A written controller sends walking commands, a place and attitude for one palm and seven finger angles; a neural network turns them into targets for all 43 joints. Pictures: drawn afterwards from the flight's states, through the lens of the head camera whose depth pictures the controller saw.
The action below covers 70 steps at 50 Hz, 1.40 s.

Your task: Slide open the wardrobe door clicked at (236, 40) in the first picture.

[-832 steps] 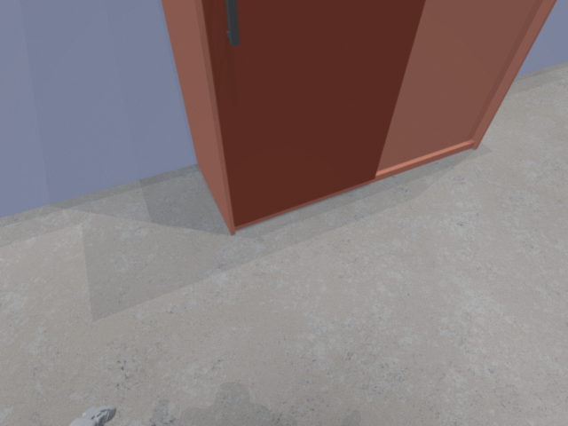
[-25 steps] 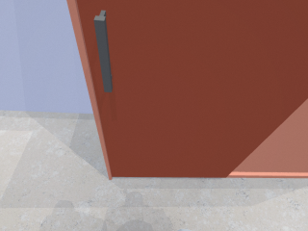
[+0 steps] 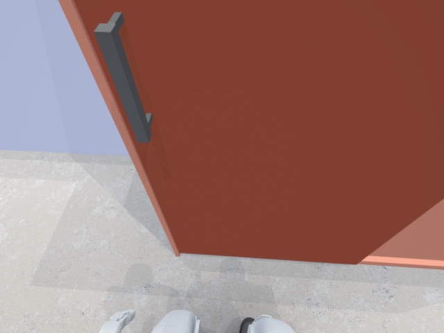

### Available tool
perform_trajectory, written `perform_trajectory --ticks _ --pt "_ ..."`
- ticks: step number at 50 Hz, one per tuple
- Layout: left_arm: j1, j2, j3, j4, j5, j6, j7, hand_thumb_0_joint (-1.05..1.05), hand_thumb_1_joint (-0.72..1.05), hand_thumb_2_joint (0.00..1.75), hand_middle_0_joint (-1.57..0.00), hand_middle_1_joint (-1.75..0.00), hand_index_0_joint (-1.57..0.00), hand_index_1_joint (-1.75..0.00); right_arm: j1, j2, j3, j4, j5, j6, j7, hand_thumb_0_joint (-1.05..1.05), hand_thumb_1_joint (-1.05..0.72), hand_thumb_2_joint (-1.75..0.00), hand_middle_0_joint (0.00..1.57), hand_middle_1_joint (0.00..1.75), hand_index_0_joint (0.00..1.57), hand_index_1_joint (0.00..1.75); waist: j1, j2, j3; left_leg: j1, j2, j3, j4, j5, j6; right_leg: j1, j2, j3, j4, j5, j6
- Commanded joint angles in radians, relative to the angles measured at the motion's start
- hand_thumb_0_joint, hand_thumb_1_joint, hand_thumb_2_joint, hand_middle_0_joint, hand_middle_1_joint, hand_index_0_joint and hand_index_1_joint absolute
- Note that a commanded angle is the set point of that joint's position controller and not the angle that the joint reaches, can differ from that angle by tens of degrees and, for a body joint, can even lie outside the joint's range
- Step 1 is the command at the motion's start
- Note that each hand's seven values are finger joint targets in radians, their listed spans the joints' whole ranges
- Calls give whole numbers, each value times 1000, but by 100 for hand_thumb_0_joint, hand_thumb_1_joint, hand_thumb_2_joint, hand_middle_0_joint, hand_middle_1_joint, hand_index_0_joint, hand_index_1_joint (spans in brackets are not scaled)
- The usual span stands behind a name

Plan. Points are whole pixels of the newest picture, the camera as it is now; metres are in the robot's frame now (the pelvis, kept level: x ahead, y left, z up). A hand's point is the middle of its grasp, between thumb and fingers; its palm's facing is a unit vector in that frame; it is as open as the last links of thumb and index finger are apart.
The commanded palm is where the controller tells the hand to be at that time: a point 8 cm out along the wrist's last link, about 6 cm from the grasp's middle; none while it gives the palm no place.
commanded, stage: come to a stop and stand still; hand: left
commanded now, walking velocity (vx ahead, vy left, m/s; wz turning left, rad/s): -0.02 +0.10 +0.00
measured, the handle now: (132, 85) +0.45 +0.16 +0.20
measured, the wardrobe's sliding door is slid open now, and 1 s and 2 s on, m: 0.00 0.00 0.00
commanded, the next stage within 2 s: look again from close up in 1.34 s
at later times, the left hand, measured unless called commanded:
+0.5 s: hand out of the picture -0.09 +0.21 -0.16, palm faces +0.05 -0.99 -0.16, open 7.4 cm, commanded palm none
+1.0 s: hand out of the picture -0.07 +0.12 -0.17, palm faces +0.05 -1.00 -0.05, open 7.3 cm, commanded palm none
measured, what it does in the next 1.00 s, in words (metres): steps on the spot: left foot, then right foot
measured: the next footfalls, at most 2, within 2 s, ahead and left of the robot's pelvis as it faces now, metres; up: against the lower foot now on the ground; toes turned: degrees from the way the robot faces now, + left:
left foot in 0.24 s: -0.04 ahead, +0.14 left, +0.00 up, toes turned +2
right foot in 0.62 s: -0.04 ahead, -0.10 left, +0.00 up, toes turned -4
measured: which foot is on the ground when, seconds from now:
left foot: up 0.00-0.22, down 0.24-0.62, up 0.64-0.86, down 0.88-1.00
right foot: down 0.00-0.24, up 0.26-0.60, down 0.62-1.00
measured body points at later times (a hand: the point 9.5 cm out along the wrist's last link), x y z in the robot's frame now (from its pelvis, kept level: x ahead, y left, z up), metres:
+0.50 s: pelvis -0.07 +0.03 +0.02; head -0.07 +0.04 +0.47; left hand -0.09 +0.26 -0.14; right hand -0.12 -0.18 -0.14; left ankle -0.08 +0.14 -0.73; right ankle -0.08 -0.09 -0.66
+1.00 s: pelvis -0.04 -0.01 +0.01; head -0.05 +0.02 +0.46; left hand -0.07 +0.17 -0.16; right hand -0.05 -0.23 -0.14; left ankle -0.02 +0.11 -0.73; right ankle -0.09 -0.10 -0.73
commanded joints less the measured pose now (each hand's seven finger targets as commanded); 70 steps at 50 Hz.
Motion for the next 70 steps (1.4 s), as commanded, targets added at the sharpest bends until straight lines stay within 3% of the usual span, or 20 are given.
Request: perform_trajectory --ticks 1,6,10,11,12,13,14,15,18,20,26,29,31,32,35,39,42,44,47,70 --pt "76 184 43 -51 12 1 7 0 90 90 -20 -30 -20 -30 147 -35 -3 -12 -15 22 16 0 -90 -90 20 30 20 30 19 -101 -190 68 31 17 -69 93 -19 37 -263 253 -291 82 -88" --pt "94 217 55 -57 30 21 -3 0 90 90 -20 -30 -20 -30 127 -51 2 -40 -16 6 28 0 -90 -90 20 30 20 30 38 -190 -184 157 18 93 -364 27 2 36 -235 303 -412 -333 -46" --pt "81 216 56 -38 23 38 -5 0 90 90 -20 -30 -20 -30 322 -39 15 16 -8 -17 23 0 -90 -90 20 30 20 30 -39 -152 -200 449 -17 158 -831 112 47 -55 -148 235 -399 -439 56" --pt "91 176 42 -32 12 42 -9 0 90 90 -20 -30 -20 -30 350 -71 14 27 -15 -23 15 0 -90 -90 20 30 20 30 -45 -24 -180 487 43 89 -955 88 67 -107 -84 166 -264 -452 102" --pt "106 101 29 -35 -3 45 -13 0 90 90 -20 -30 -20 -30 306 -129 5 7 -31 -28 7 0 -90 -90 20 30 20 30 -37 268 -100 365 254 -207 -1121 -144 135 -197 32 68 17 -392 145" --pt "108 86 23 -39 -6 46 -15 0 90 90 -20 -30 -20 -30 138 -154 9 -56 -29 -27 -4 0 -90 -90 20 30 20 30 9 337 22 118 395 -299 -1175 -179 166 -182 36 98 198 -286 120" --pt "113 102 31 -23 0 46 -27 0 90 90 -20 -30 -20 -30 36 -148 23 -82 -33 -33 -6 0 -90 -90 20 30 20 30 44 236 35 -13 386 -279 -1199 -166 192 -105 8 165 284 -211 102" --pt "143 100 34 2 18 48 -35 0 90 90 -20 -30 -20 -30 2 -120 30 -76 -30 -47 -6 0 -90 -90 20 30 20 30 75 181 23 3 310 -194 -1165 -83 153 -84 38 172 359 -144 101" --pt "210 83 28 38 18 30 -49 0 90 90 -20 -30 -20 -30 59 -113 36 -47 -15 -68 -8 0 -90 -90 20 30 20 30 69 142 29 110 261 -105 -1117 9 160 -179 45 128 526 -108 96" --pt "189 82 25 34 17 21 -49 0 90 90 -20 -30 -20 -30 144 -109 33 -13 -17 -72 -12 0 -90 -90 20 30 20 30 28 141 12 218 276 -124 -1093 20 177 -236 26 112 531 -142 98" --pt "120 36 3 15 12 -1 -49 0 90 90 -20 -30 -20 -30 264 -104 26 50 -32 -74 -12 0 -90 -90 20 30 20 30 -33 160 -34 280 315 -171 -1038 94 199 -63 -5 58 121 -318 95" --pt "262 25 0 82 7 -21 -38 0 90 90 -20 -30 -20 -30 254 -74 35 69 -18 -74 -8 0 -90 -90 20 30 20 30 33 88 -110 148 231 -81 -886 158 130 268 12 62 -187 -140 93" --pt "389 129 15 139 7 -32 -17 0 90 90 -20 -30 -20 -30 220 15 56 47 -1 -82 -3 0 -90 -90 20 30 20 30 79 -215 -138 -90 73 122 -618 43 35 500 -241 334 -290 -56 15" --pt "407 153 18 143 2 -28 -17 0 90 90 -20 -30 -20 -30 167 3 53 22 -8 -77 0 0 -90 -90 20 30 20 30 92 -230 -120 -97 80 122 -499 -52 28 414 -329 403 -335 -36 -51" --pt "292 74 -2 143 1 -33 -9 0 90 90 -20 -30 -20 -30 156 22 49 59 -12 -56 2 0 -90 -90 20 30 20 30 42 -175 -7 -34 119 79 -392 52 21 222 -254 327 -357 -4 -73" --pt "280 58 -17 153 3 -38 -8 0 90 90 -20 -30 -20 -30 166 78 64 87 -4 -57 2 0 -90 -90 20 30 20 30 26 -81 -12 119 99 123 -574 157 3 167 -184 204 -303 222 -63" --pt "262 46 -23 164 -7 -33 -9 0 90 90 -20 -30 -20 -30 203 58 62 111 -4 -62 -7 0 -90 -90 20 30 20 30 0 -50 -37 306 109 109 -779 355 1 90 -128 174 -255 80 -8" --pt "292 12 -30 165 -7 -29 -9 0 90 90 -20 -30 -20 -30 203 3 55 115 -6 -82 -15 0 -90 -90 20 30 20 30 19 81 -76 334 193 43 -816 533 30 120 -64 149 -211 47 46" --pt "290 12 -33 181 -3 -14 -6 0 90 90 -20 -30 -20 -30 131 -5 59 107 -2 -73 -21 0 -90 -90 20 30 20 30 28 119 -14 262 200 38 -843 443 33 148 -62 151 -252 -24 62" --pt "303 44 -38 184 -3 -22 1 0 90 90 -20 -30 -20 -30 140 -26 66 110 -4 -73 -15 0 -90 -90 20 30 20 30 30 6 -63 312 181 42 -905 468 41 226 -82 145 -267 53 69"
